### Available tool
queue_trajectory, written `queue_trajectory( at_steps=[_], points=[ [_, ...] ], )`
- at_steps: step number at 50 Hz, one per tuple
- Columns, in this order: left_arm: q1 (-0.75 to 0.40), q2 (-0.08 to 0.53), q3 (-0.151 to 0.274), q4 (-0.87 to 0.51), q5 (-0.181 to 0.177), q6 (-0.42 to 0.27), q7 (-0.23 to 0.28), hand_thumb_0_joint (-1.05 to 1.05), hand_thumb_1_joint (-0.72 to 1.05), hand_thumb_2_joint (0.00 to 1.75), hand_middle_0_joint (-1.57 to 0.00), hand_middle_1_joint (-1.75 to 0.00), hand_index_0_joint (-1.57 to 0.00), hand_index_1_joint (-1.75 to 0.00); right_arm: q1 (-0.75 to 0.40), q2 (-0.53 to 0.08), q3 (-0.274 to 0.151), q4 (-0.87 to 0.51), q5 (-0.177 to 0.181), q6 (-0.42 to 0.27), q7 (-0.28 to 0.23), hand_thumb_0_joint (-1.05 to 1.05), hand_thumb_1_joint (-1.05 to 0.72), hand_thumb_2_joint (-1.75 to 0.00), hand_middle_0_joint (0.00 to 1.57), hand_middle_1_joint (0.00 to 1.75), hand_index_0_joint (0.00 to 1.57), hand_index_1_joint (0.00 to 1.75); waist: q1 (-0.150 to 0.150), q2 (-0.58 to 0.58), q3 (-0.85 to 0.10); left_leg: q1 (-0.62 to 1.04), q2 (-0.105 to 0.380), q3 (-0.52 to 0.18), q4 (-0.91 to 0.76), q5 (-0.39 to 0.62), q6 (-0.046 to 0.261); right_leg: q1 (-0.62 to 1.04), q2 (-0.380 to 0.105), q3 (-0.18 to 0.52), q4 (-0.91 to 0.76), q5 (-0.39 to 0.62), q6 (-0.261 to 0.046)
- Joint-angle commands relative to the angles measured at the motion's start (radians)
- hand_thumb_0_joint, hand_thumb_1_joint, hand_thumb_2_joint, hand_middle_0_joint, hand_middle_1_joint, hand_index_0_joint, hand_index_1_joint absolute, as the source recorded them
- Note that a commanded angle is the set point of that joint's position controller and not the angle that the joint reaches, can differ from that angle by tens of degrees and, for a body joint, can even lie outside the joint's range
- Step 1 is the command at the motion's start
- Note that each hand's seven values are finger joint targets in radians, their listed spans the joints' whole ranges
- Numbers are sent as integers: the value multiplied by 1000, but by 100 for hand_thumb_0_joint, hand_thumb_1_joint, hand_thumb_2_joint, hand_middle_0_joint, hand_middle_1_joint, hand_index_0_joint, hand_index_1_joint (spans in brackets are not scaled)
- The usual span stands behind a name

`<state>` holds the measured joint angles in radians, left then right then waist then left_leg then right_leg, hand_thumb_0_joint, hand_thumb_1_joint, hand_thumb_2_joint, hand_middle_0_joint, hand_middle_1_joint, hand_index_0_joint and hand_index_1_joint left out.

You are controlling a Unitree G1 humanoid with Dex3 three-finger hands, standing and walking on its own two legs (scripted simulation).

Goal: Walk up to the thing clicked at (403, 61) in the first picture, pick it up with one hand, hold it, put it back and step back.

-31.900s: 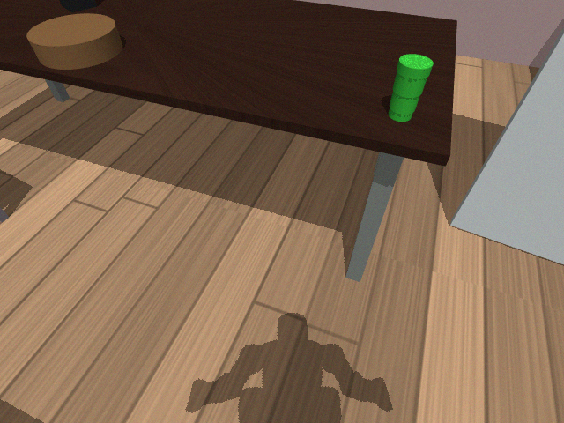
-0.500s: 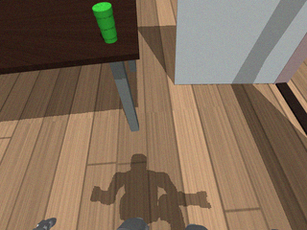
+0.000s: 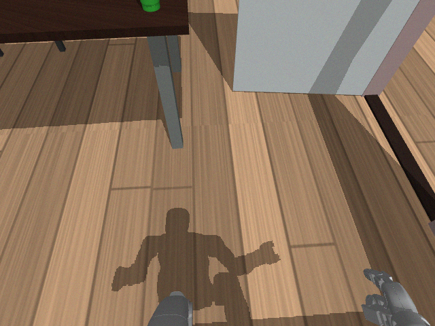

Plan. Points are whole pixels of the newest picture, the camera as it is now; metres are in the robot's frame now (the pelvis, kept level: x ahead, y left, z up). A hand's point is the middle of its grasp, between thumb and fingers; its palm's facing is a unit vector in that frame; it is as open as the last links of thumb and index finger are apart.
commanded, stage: step back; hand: left
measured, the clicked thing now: out of the picture +1.05 +0.26 +0.07
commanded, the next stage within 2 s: stand in 1.18 s
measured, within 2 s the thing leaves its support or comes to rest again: neither
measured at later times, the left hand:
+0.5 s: hand out of the picture -0.01 +0.28 -0.13, palm faces +0.07 -0.92 -0.39, open 7.4 cm
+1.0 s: hand out of the picture +0.01 +0.29 -0.14, palm faces +0.11 -0.92 -0.37, open 7.4 cm
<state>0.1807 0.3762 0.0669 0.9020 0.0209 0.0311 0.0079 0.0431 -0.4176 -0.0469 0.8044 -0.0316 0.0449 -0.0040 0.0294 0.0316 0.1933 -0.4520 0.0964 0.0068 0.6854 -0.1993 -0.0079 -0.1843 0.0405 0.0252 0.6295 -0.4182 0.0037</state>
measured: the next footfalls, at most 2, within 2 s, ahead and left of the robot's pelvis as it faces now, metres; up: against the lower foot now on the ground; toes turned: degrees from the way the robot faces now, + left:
left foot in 0.30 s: -0.04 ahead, +0.13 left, +0.00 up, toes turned +3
left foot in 0.86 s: +0.04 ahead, +0.14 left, +0.00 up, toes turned +7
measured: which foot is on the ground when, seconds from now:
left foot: down 0.00-0.02, up 0.04-0.28, down 0.30-0.58, up 0.60-0.84, down 0.86-1.00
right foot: down 0.00-1.00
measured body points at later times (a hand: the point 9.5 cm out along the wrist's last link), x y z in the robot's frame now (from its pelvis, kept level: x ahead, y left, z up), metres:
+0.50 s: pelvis -0.06 -0.01 +0.01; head -0.05 -0.01 +0.46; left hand -0.02 +0.32 -0.10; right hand +0.01 -0.31 -0.11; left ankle -0.08 +0.13 -0.71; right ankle -0.05 -0.13 -0.70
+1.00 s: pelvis -0.03 +0.01 +0.01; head +0.01 +0.02 +0.46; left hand +0.01 +0.33 -0.12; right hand +0.11 -0.28 -0.11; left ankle +0.00 +0.14 -0.72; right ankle -0.04 -0.13 -0.70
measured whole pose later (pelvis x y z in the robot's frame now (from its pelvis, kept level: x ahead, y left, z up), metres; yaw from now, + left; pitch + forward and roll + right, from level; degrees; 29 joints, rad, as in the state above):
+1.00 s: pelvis -0.03 +0.01 +0.01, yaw +5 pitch -2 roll +0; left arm 0.17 0.39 0.04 0.99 0.00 0.00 0.01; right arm 0.12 -0.34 -0.03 0.99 -0.03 -0.01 0.00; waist 0.03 -0.02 0.11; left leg -0.31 0.03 0.02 0.62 -0.27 0.00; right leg -0.26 -0.03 0.00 0.73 -0.49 -0.02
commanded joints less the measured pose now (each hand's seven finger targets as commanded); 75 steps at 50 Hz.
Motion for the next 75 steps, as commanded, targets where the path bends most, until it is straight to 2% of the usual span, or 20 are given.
queue_trajectory(
  at_steps=[1, 2, 6, 10, 14, 16, 17, 18, 20, 27, 29, 31, 34, 40, 43, 46, 49, 53, 55, 75],
  points=[
    [49, 385, 100, -65, 28, -35, 12, 0, 90, 90, -20, -30, -20, -30, -4, -142, -49, -82, 13, 7, -18, 0, -90, -90, 20, 30, 20, 30, 36, -219, -217, -67, -144, -126, 252, -384, 10, -122, -426, 498, -334, 14, -249],
    [-40, 408, 100, -96, 26, -39, 18, 0, 90, 90, -20, -30, -20, -30, 10, -188, -72, -58, 12, 10, -24, 0, -90, -90, 20, 30, 20, 30, 31, -252, -140, 12, -99, -198, 392, -383, -4, -313, -497, 589, -382, -45, -308],
    [-84, 249, 66, -86, 23, -54, 21, 0, 90, 90, -20, -30, -20, -30, 90, -149, -47, 14, 25, -11, -15, 0, -90, -90, 20, 30, 20, 30, -38, -137, -142, -11, -174, -159, 423, -241, -4, -130, -250, 158, -195, 356, -187],
    [27, 271, 75, -61, 37, -58, 12, 0, 90, 90, -20, -30, -20, -30, 50, -137, -39, 11, 6, -39, -4, 0, -90, -90, 20, 30, 20, 30, 44, -224, -166, -28, -117, -55, 77, -305, -15, 62, -241, 184, -193, 125, -177],
    [7, 257, 55, -70, 17, -38, -2, 0, 90, 90, -20, -30, -20, -30, 157, -128, -56, 74, -3, -69, -2, 0, -90, -90, 20, 30, 20, 30, -7, -220, -208, 280, -146, 11, -348, -140, 10, -32, -233, 150, -93, 150, -138],
    [27, 151, 25, -77, 6, -36, -4, 0, 90, 90, -20, -30, -20, -30, 207, -205, -85, 94, -20, -83, -9, 0, -90, -90, 20, 30, 20, 30, -19, 46, -250, 491, 88, -393, -406, -205, 97, -307, -116, 44, 162, 62, -52],
    [-40, 190, 38, -71, -3, -37, 0, 0, 90, 90, -20, -30, -20, -30, 167, -307, -92, 81, -11, -82, -4, 0, -90, -90, 20, 30, 20, 30, -39, 130, -187, 326, 239, -585, -450, -446, 232, -347, -57, -40, 234, -156, -22],
    [-81, 258, 55, -62, 8, -42, 1, 0, 90, 90, -20, -30, -20, -30, 132, -320, -99, 84, -3, -82, 1, 0, -90, -90, 20, 30, 20, 30, -45, 107, -106, 140, 266, -591, -487, -565, 275, -260, -105, 32, 305, -161, -29],
    [-25, 231, 50, -46, -2, -48, -16, 0, 90, 90, -20, -30, -20, -30, 82, -228, -72, 71, -13, -84, 5, 0, -90, -90, 20, 30, 20, 30, -8, 83, -79, 155, 154, -384, -446, -459, 219, -238, -108, 29, 222, -110, -34],
    [112, 203, 59, 40, 13, -85, -1, 0, 90, 90, -20, -30, -20, -30, 81, -142, -48, 68, 8, -55, 14, 0, -90, -90, 20, 30, 20, 30, 41, 61, -186, 35, -1, -140, -126, -205, 95, 166, -33, -42, -207, 119, -36],
    [141, 341, 92, 35, 28, -92, 10, 0, 90, 90, -20, -30, -20, -30, 67, -85, -32, 39, 6, -53, 1, 0, -90, -90, 20, 30, 20, 30, 76, -195, -161, -203, -170, -87, 229, -397, 30, 154, -394, 515, -428, -251, -185],
    [-5, 347, 93, -21, 23, -93, 6, 0, 90, 90, -20, -30, -20, -30, 127, -188, -63, 71, 2, -59, -5, 0, -90, -90, 20, 30, 20, 30, 15, -103, -58, -98, -62, -169, 311, -360, 23, -62, -491, 558, -419, -226, -290],
    [-1, 259, 63, -9, 10, -111, 7, 0, 90, 90, -20, -30, -20, -30, 163, -141, -52, 109, 9, -70, 5, 0, -90, -90, 20, 30, 20, 30, -6, -94, -112, -48, -71, -149, 230, -247, 14, 12, -319, 240, -321, 173, -193],
    [-32, 251, 44, -12, 0, -95, 9, 0, 90, 90, -20, -30, -20, -30, 146, -106, -44, 118, 8, -72, 9, 0, -90, -90, 20, 30, 20, 30, -15, -191, -185, 156, -85, 24, -83, -126, 2, -1, -268, 54, -148, 651, -154],
    [-29, 212, 21, -25, -12, -74, 9, 0, 90, 90, -20, -30, -20, -30, 186, -145, -60, 146, 3, -79, -6, 0, -90, -90, 20, 30, 20, 30, -46, -88, -251, 359, -47, -48, -225, 234, 52, -86, -185, -2, 37, 573, -67],
    [-2, 193, 14, 5, -32, -46, 16, 0, 90, 90, -20, -30, -20, -30, 101, -251, -66, 116, 11, -81, -13, 0, -90, -90, 20, 30, 20, 30, -26, 114, -295, 259, 254, -359, -292, 259, 268, -78, -63, -23, 178, -119, -20],
    [13, 188, 10, 38, -20, -51, 9, 0, 90, 90, -20, -30, -20, -30, 22, -206, -50, 118, 2, -71, -13, 0, -90, -90, 20, 30, 20, 30, 5, 130, -248, 245, 154, -210, -268, 166, 181, -76, -81, -19, 41, -67, -38],
    [45, 224, 25, 82, -15, -70, 19, 0, 90, 90, -20, -30, -20, -30, -27, -155, -28, 126, 22, -66, -12, 0, -90, -90, 20, 30, 20, 30, 15, 62, -284, 193, 53, -86, -118, 299, 72, 89, -132, 49, -130, 420, -45],
    [-34, 271, 26, 73, -9, -75, 16, 0, 90, 90, -20, -30, -20, -30, 13, -115, -22, 144, 26, -56, -8, 0, -90, -90, 20, 30, 20, 30, -30, -36, -254, 221, 8, -61, -148, 65, 46, -29, -212, 161, -179, 328, -86],
    [-141, 200, -24, 165, -16, -76, -2, 0, 90, 90, -20, -30, -20, -30, -33, -134, -4, 266, 26, -85, 10, 0, -90, -90, 20, 30, 20, 30, -31, -27, -239, 357, 42, -69, -375, 188, 20, 86, -177, 52, -345, 361, -16]
  ],
)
